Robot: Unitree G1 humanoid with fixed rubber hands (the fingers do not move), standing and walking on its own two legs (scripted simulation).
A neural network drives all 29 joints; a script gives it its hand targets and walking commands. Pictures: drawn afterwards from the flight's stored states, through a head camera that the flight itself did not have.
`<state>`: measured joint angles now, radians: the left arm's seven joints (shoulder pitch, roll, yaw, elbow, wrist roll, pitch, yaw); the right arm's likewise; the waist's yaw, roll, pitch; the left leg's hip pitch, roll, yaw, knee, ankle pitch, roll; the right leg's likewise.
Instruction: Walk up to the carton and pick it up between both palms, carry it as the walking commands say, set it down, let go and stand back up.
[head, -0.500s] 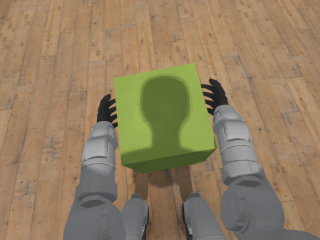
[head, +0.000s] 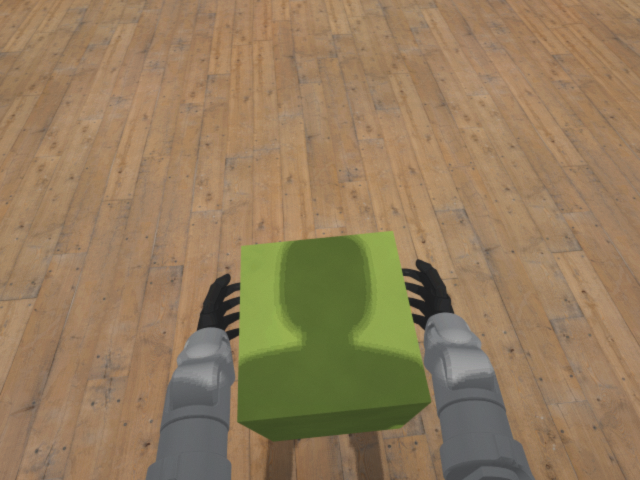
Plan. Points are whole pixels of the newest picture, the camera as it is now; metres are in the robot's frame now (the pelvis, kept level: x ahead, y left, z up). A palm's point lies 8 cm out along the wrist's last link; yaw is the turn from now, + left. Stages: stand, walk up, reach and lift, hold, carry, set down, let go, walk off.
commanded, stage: reach and lift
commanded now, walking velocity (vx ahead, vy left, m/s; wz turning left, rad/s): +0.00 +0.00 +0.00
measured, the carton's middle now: (327, 345) +0.32 +0.01 -0.08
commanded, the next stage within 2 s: hold in 1.64 s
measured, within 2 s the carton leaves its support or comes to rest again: neither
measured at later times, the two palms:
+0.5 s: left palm (200, 338) +0.27 +0.16 +0.05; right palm (458, 316) +0.30 -0.13 +0.06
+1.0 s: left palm (209, 324) +0.29 +0.15 +0.06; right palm (475, 312) +0.30 -0.14 +0.08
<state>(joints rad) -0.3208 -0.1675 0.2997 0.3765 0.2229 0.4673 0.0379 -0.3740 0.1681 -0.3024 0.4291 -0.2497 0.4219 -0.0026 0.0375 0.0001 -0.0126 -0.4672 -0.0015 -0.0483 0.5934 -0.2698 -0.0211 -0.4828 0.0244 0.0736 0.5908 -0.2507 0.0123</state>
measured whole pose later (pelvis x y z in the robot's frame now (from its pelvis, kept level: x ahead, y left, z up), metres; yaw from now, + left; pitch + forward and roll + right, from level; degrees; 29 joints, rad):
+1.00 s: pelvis -0.02 +0.01 +0.01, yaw +0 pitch -8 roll +0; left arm -0.37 -0.18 0.30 0.35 0.27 0.72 0.04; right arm -0.45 0.13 -0.30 0.41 -0.27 0.70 0.01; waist -0.02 0.01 0.03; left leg -0.10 -0.01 -0.05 0.45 -0.22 -0.01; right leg -0.11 0.01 0.08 0.43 -0.19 0.02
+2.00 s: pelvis -0.02 +0.00 +0.01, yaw +1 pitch -8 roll +0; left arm -0.28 -0.15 0.23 0.28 0.25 0.75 0.02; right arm -0.33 0.17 -0.25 0.28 -0.26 0.74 -0.02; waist -0.01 0.01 0.04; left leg -0.10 -0.01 -0.06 0.45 -0.21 -0.01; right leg -0.11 0.01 0.07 0.44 -0.19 0.02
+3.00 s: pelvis -0.03 +0.03 -0.01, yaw +4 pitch +2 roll +0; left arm -0.16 -0.13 0.09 -0.16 0.13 0.95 0.10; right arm -0.24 0.15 -0.15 -0.13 -0.09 0.91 -0.07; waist -0.04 -0.05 -0.09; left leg -0.39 -0.02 0.06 0.62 -0.22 0.03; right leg -0.44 -0.06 0.04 0.69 -0.27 0.05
